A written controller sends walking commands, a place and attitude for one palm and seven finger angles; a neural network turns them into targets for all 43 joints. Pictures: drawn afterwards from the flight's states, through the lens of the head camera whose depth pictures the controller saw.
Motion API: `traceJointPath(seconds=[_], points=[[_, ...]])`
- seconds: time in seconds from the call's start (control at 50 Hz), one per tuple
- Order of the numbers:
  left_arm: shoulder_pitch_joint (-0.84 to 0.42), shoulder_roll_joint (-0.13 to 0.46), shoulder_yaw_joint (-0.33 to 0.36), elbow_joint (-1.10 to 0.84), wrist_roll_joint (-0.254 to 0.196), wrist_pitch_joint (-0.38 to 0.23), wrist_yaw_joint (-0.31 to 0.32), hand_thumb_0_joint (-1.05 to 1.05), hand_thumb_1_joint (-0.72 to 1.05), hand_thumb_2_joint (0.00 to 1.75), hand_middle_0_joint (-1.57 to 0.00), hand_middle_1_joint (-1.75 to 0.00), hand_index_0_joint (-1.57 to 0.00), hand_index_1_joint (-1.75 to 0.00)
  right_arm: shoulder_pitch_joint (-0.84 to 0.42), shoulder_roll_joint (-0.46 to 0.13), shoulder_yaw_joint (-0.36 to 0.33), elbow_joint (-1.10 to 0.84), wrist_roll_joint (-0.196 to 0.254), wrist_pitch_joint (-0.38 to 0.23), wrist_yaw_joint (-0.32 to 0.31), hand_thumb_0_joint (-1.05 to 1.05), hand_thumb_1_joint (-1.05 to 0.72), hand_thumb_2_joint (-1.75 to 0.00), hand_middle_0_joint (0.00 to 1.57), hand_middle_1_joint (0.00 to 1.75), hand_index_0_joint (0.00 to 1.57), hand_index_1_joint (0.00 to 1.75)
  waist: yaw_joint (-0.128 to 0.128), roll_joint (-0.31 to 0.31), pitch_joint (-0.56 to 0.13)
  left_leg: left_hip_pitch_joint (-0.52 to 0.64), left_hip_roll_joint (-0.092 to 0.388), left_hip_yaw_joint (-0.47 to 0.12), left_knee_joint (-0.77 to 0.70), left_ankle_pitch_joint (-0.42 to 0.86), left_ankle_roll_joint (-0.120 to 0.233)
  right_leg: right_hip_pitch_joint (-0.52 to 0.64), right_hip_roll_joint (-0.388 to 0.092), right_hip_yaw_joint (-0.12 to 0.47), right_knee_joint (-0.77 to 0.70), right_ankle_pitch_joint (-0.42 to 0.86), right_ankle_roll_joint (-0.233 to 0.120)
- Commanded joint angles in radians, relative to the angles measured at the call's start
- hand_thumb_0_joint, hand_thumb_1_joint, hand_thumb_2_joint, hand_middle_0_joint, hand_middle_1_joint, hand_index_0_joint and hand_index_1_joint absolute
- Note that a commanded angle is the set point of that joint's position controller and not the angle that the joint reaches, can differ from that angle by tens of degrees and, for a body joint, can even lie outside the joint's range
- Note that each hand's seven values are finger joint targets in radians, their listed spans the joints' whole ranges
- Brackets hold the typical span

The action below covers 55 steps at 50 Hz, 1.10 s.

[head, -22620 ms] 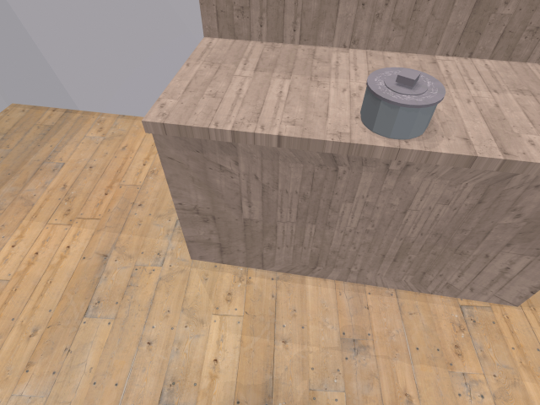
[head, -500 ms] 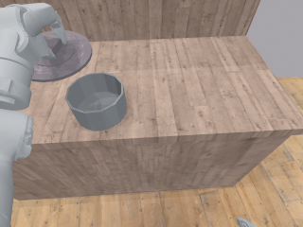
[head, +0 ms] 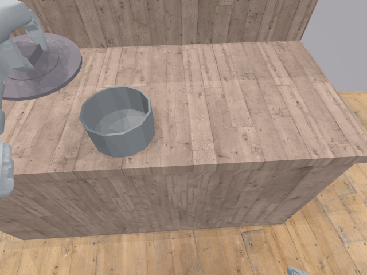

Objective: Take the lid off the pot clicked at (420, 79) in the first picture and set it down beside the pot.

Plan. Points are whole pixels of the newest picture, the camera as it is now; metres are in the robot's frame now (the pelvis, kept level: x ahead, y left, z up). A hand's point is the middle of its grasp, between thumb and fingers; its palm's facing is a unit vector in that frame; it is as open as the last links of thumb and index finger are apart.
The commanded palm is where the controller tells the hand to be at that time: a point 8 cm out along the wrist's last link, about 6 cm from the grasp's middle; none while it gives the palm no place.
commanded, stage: move the lid sideways beside the pot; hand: left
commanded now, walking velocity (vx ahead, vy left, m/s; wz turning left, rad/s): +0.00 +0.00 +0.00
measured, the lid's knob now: (25, 53) +0.49 +0.30 +0.23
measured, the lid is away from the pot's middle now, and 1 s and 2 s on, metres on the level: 0.13 0.22 0.21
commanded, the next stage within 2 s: lower the lid onto the table in 0.90 s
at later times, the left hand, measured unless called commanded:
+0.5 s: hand out of the picture +0.44 +0.34 +0.25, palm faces -0.27 -0.08 -0.96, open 7.9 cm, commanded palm +0.46 +0.35 +0.32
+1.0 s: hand out of the picture +0.43 +0.38 +0.25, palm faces -0.28 -0.07 -0.96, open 7.9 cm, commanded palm +0.46 +0.37 +0.32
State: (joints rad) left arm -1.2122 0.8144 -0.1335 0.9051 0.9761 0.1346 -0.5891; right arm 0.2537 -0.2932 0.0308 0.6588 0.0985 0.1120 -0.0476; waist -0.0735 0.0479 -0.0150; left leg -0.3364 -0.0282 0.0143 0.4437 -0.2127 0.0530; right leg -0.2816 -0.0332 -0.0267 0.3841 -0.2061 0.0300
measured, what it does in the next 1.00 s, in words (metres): stands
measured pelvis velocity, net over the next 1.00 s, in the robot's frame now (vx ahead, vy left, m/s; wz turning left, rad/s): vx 0.00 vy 0.01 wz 0.01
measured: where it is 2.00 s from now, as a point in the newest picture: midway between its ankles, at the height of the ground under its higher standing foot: outside the picture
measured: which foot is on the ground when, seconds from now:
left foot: down 0.00-1.00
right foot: down 0.00-1.00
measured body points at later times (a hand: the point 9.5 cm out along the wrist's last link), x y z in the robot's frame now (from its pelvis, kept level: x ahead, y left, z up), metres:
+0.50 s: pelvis +0.00 +0.00 +0.00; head +0.05 +0.00 +0.45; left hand +0.45 +0.34 +0.30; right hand +0.07 -0.27 -0.13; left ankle +0.00 +0.09 -0.74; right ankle -0.01 -0.14 -0.74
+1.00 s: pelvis +0.00 +0.01 +0.00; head +0.07 +0.01 +0.44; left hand +0.45 +0.38 +0.30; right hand +0.07 -0.27 -0.13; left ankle +0.00 +0.09 -0.74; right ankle -0.01 -0.14 -0.74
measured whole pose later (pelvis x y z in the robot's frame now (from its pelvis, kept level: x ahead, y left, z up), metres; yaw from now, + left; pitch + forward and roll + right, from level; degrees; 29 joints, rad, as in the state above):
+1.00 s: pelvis +0.00 +0.01 +0.00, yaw +0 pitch +7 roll -2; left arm -1.24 0.99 -0.08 1.00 1.00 0.01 -0.60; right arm 0.28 -0.31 0.04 0.69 0.12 0.14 -0.08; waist -0.06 0.05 0.00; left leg -0.38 -0.02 0.00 0.49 -0.23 0.06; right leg -0.30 -0.03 -0.04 0.37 -0.20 0.03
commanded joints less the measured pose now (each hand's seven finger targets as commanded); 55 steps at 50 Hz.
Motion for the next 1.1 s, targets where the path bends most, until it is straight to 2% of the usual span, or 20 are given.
traceJointPath(seconds=[0.0,0.04,0.08,0.16,0.18,0.2,0.26,0.28,0.3,0.32,0.42,0.52,0.64,0.66,0.74,0.86,0.94,0.96,1.02,1.08], points=[[-0.616,0.281,0.075,-0.227,0.011,-0.02,0.056,0.0,0.65,0.94,-0.84,-1.06,-0.82,-1.03,0.008,-0.156,-0.055,-0.09,-0.001,-0.024,-0.013,0.0,-0.9,-0.9,0.2,0.3,0.2,0.3,-0.013,0.089,-0.443,0.353,0.008,-0.05,0.009,0.428,0.025,0.005,0.065,-0.035,-0.017,0.244,-0.065],[-0.59,0.307,0.095,-0.193,0.008,-0.023,0.055,0.0,0.65,0.94,-0.84,-1.06,-0.82,-1.03,0.01,-0.158,-0.053,-0.087,0.001,-0.023,-0.016,0.0,-0.9,-0.9,0.2,0.3,0.2,0.3,-0.01,0.073,-0.416,0.328,0.003,-0.044,0.005,0.385,0.03,0.011,0.067,-0.036,-0.022,0.234,-0.067],[-0.614,0.365,0.126,-0.246,0.011,-0.037,0.06,0.0,0.65,0.94,-0.84,-1.06,-0.82,-1.03,0.012,-0.164,-0.051,-0.089,0.001,-0.018,-0.016,0.0,-0.9,-0.9,0.2,0.3,0.2,0.3,-0.003,0.076,-0.468,0.336,0.006,-0.048,0.003,0.419,0.026,0.048,0.065,-0.029,-0.014,0.261,-0.065],[-0.574,0.326,0.087,-0.158,-0.002,-0.052,0.057,0.0,0.65,0.94,-0.84,-1.06,-0.82,-1.03,0.022,-0.172,-0.05,-0.077,0.008,-0.019,-0.027,0.0,-0.9,-0.9,0.2,0.3,0.2,0.3,-0.018,0.063,-0.404,0.306,0.007,-0.038,0.002,0.365,0.034,0.028,0.062,-0.035,-0.034,0.243,-0.065],[-0.596,0.393,0.129,-0.174,0.014,-0.059,0.06,0.0,0.65,0.94,-0.84,-1.06,-0.82,-1.03,0.026,-0.169,-0.047,-0.07,0.007,-0.014,-0.028,0.0,-0.9,-0.9,0.2,0.3,0.2,0.3,-0.008,0.044,-0.423,0.292,0.009,-0.035,-0.007,0.327,0.031,0.054,0.066,-0.031,-0.026,0.23,-0.061],[-0.604,0.379,0.114,-0.161,0.015,-0.066,0.055,0.0,0.65,0.94,-0.84,-1.06,-0.82,-1.03,0.016,-0.169,-0.044,-0.075,0.007,-0.014,-0.031,0.0,-0.9,-0.9,0.2,0.3,0.2,0.3,-0.01,0.061,-0.407,0.278,0.003,-0.028,-0.006,0.306,0.036,0.05,0.065,-0.031,-0.027,0.229,-0.064],[-0.625,0.377,0.104,-0.226,0.001,-0.085,0.064,0.0,0.65,0.94,-0.84,-1.06,-0.82,-1.03,0.014,-0.174,-0.047,-0.08,0.009,-0.018,-0.032,0.0,-0.9,-0.9,0.2,0.3,0.2,0.3,-0.011,0.154,-0.446,0.337,0.01,-0.042,0.006,0.396,0.03,0.036,0.06,-0.032,-0.028,0.247,-0.07],[-0.637,0.432,0.153,-0.257,0.018,-0.093,0.069,0.0,0.65,0.94,-0.84,-1.06,-0.82,-1.03,0.026,-0.168,-0.049,-0.075,0.001,-0.021,-0.033,0.0,-0.9,-0.9,0.2,0.3,0.2,0.3,0.0,0.131,-0.484,0.351,0.012,-0.046,0.009,0.403,0.031,0.055,0.066,-0.029,-0.02,0.244,-0.065],[-0.596,0.418,0.144,-0.183,0.021,-0.096,0.064,0.0,0.65,0.94,-0.84,-1.06,-0.82,-1.03,0.026,-0.167,-0.045,-0.074,0.001,-0.021,-0.036,0.0,-0.9,-0.9,0.2,0.3,0.2,0.3,-0.006,0.133,-0.447,0.329,0.008,-0.039,0.014,0.397,0.036,0.038,0.068,-0.032,-0.025,0.241,-0.067],[-0.568,0.472,0.19,-0.164,0.021,-0.101,0.064,0.0,0.65,0.94,-0.84,-1.06,-0.82,-1.03,0.037,-0.171,-0.043,-0.068,0.003,-0.017,-0.037,0.0,-0.9,-0.9,0.2,0.3,0.2,0.3,0.003,0.084,-0.44,0.301,0.009,-0.038,0.01,0.386,0.036,0.068,0.068,-0.033,-0.021,0.257,-0.064],[-0.577,0.418,0.132,-0.153,0.016,-0.104,0.055,0.0,0.65,0.94,-0.84,-1.06,-0.82,-1.03,0.032,-0.173,-0.046,-0.07,0.01,-0.003,-0.032,0.0,-0.9,-0.9,0.2,0.3,0.2,0.3,-0.009,0.112,-0.406,0.305,0.014,-0.039,0.009,0.399,0.033,0.027,0.07,-0.041,-0.026,0.24,-0.064],[-0.569,0.473,0.164,-0.134,0.024,-0.116,0.056,0.0,0.65,0.94,-0.84,-1.06,-0.82,-1.03,0.05,-0.18,-0.044,-0.061,0.012,0.001,-0.037,0.0,-0.9,-0.9,0.2,0.3,0.2,0.3,-0.008,0.085,-0.413,0.288,0.016,-0.032,0.014,0.382,0.038,0.042,0.072,-0.04,-0.024,0.247,-0.061],[-0.594,0.544,0.209,-0.167,0.034,-0.133,0.064,0.0,0.65,0.94,-0.84,-1.06,-0.82,-1.03,0.056,-0.183,-0.042,-0.062,0.009,0.0,-0.042,0.0,-0.9,-0.9,0.2,0.3,0.2,0.3,-0.001,0.145,-0.467,0.327,0.016,-0.04,0.027,0.45,0.039,0.045,0.074,-0.038,-0.017,0.254,-0.062],[-0.565,0.517,0.189,-0.161,0.024,-0.137,0.065,0.0,0.65,0.94,-0.84,-1.06,-0.82,-1.03,0.052,-0.188,-0.043,-0.064,0.011,-0.002,-0.041,0.0,-0.9,-0.9,0.2,0.3,0.2,0.3,-0.004,0.185,-0.465,0.347,0.019,-0.043,0.037,0.503,0.037,0.025,0.071,-0.038,-0.019,0.272,-0.065],[-0.549,0.55,0.2,-0.078,0.034,-0.137,0.057,0.0,0.65,0.94,-0.84,-1.06,-0.82,-1.03,0.064,-0.188,-0.036,-0.053,0.015,0.008,-0.043,0.0,-0.9,-0.9,0.2,0.3,0.2,0.3,-0.008,0.109,-0.397,0.268,0.018,-0.03,0.024,0.391,0.037,0.034,0.077,-0.043,-0.02,0.238,-0.059],[-0.585,0.453,0.12,-0.18,0.026,-0.135,0.055,0.0,0.65,0.94,-0.84,-1.06,-0.82,-1.03,0.063,-0.187,-0.043,-0.058,0.014,0.001,-0.041,0.0,-0.9,-0.9,0.2,0.3,0.2,0.3,-0.015,0.22,-0.456,0.398,0.032,-0.058,0.049,0.549,0.027,-0.041,0.081,-0.051,-0.022,0.234,-0.066],[-0.573,0.466,0.148,-0.142,0.024,-0.133,0.051,0.0,0.65,0.94,-0.84,-1.06,-0.82,-1.03,0.083,-0.181,-0.044,-0.045,0.01,-0.003,-0.043,0.0,-0.9,-0.9,0.2,0.3,0.2,0.3,-0.019,0.146,-0.435,0.359,0.023,-0.056,0.041,0.465,0.034,-0.038,0.086,-0.054,-0.025,0.205,-0.06],[-0.576,0.437,0.121,-0.154,0.009,-0.136,0.049,0.0,0.65,0.94,-0.84,-1.06,-0.82,-1.03,0.071,-0.189,-0.043,-0.046,0.014,-0.003,-0.044,0.0,-0.9,-0.9,0.2,0.3,0.2,0.3,-0.02,0.166,-0.439,0.368,0.026,-0.056,0.039,0.485,0.031,-0.038,0.08,-0.053,-0.029,0.22,-0.063],[-0.605,0.449,0.119,-0.064,0.019,-0.1,0.044,0.0,0.65,0.94,-0.84,-1.06,-0.82,-1.03,0.087,-0.189,-0.041,-0.029,0.017,-0.007,-0.039,0.0,-0.9,-0.9,0.2,0.3,0.2,0.3,-0.028,0.098,-0.381,0.295,0.014,-0.044,0.023,0.351,0.036,-0.018,0.083,-0.051,-0.028,0.206,-0.057],[-0.617,0.472,0.132,-0.088,0.032,-0.097,0.052,0.0,0.65,0.94,-0.84,-1.06,-0.82,-1.03,0.085,-0.188,-0.039,-0.04,0.014,-0.015,-0.034,0.0,-0.9,-0.9,0.2,0.3,0.2,0.3,-0.02,0.118,-0.435,0.309,0.013,-0.048,0.033,0.41,0.031,0.009,0.08,-0.045,-0.011,0.236,-0.06]])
